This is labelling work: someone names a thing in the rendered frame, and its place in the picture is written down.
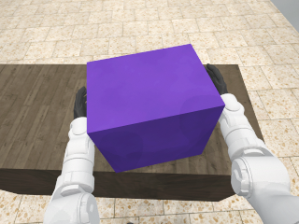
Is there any robot left hand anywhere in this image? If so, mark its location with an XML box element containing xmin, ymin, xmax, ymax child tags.
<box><xmin>73</xmin><ymin>86</ymin><xmax>87</xmax><ymax>119</ymax></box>

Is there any robot right forearm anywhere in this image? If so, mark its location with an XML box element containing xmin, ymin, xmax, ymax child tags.
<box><xmin>218</xmin><ymin>93</ymin><xmax>291</xmax><ymax>190</ymax></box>

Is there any carton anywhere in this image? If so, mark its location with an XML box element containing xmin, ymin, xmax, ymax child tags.
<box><xmin>87</xmin><ymin>44</ymin><xmax>226</xmax><ymax>173</ymax></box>

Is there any pedestal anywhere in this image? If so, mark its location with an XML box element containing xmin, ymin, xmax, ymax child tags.
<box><xmin>0</xmin><ymin>63</ymin><xmax>265</xmax><ymax>202</ymax></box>

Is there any right robot upper arm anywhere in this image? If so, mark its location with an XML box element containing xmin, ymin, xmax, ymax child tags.
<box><xmin>231</xmin><ymin>156</ymin><xmax>299</xmax><ymax>224</ymax></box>

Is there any robot left forearm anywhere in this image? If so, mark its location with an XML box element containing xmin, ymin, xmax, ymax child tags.
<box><xmin>43</xmin><ymin>117</ymin><xmax>95</xmax><ymax>224</ymax></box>

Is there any robot right hand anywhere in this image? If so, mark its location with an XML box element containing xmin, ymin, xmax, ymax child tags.
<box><xmin>204</xmin><ymin>63</ymin><xmax>229</xmax><ymax>95</ymax></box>

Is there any left robot upper arm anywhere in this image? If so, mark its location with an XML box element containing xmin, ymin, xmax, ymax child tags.
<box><xmin>44</xmin><ymin>192</ymin><xmax>100</xmax><ymax>224</ymax></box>

